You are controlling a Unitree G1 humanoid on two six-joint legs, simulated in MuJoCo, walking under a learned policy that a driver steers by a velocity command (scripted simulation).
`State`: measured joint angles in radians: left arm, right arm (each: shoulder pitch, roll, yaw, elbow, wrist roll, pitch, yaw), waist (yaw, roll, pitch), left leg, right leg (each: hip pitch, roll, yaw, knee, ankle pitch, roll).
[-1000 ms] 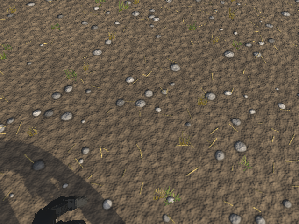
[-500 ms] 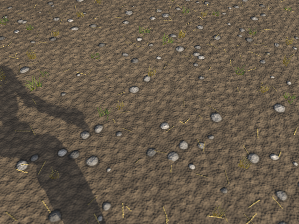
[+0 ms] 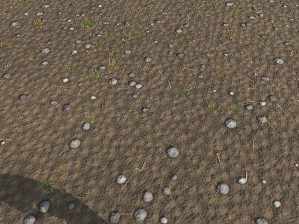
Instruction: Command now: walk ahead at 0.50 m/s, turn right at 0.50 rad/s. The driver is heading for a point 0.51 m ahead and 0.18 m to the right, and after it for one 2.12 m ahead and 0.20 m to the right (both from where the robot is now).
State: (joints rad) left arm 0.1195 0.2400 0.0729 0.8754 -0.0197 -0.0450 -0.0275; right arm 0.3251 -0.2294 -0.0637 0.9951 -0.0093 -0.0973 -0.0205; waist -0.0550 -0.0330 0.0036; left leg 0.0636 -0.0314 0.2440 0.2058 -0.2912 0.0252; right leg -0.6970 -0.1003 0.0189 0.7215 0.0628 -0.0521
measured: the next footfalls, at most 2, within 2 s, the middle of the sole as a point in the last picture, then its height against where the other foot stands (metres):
right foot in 0.14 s outside the picture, level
left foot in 0.62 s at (149, 206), level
